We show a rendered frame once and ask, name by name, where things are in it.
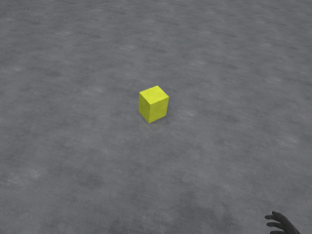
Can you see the right robot hand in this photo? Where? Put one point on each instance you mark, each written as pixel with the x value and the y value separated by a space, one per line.
pixel 284 224

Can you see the carton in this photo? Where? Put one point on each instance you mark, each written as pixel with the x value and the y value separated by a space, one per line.
pixel 153 104

